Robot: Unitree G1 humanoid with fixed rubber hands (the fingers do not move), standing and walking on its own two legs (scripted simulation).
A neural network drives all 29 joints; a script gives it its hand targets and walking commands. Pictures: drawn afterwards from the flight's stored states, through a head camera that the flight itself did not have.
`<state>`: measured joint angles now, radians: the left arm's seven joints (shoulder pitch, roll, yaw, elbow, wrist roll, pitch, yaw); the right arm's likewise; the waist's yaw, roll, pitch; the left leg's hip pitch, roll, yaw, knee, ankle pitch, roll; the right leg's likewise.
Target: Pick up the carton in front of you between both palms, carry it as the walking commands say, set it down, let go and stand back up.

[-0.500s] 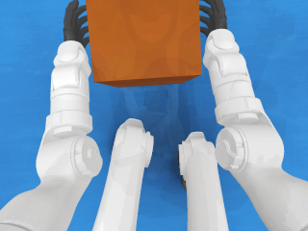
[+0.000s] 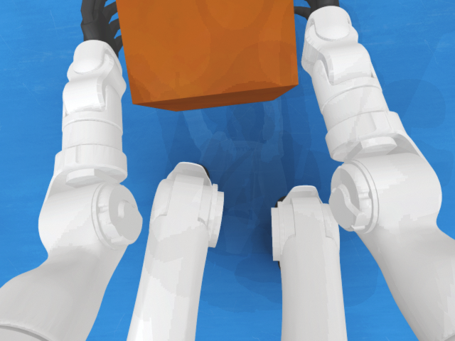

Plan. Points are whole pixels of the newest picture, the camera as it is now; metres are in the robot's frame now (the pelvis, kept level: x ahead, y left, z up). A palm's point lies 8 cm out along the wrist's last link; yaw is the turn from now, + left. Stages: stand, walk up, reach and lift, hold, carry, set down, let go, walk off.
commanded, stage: set down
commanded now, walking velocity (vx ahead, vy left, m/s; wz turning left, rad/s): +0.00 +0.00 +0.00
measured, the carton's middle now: (213, 39) +0.51 +0.12 -0.24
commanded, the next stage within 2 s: none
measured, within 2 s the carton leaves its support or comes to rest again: rests again in 0.44 s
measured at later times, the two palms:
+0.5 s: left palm (118, 52) +0.46 +0.26 -0.19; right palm (323, 21) +0.54 -0.04 -0.19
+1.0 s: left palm (99, 64) +0.44 +0.30 -0.21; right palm (331, 28) +0.54 -0.05 -0.21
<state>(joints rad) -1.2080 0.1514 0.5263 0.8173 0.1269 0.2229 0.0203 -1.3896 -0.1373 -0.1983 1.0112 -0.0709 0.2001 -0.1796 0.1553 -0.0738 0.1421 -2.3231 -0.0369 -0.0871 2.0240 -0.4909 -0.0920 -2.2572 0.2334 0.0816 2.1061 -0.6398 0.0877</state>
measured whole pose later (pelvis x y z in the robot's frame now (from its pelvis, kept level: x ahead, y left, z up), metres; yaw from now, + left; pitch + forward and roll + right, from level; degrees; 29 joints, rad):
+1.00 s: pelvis -0.01 +0.00 -0.02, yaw +1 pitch +38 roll +1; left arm -1.34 0.34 0.44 1.20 -0.03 -0.01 0.03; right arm -1.50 -0.31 -0.01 1.17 0.10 0.08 -0.11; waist 0.15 -0.04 0.36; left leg -2.28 0.02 -0.05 2.09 -0.47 -0.06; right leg -2.23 0.15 0.04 2.19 -0.62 0.05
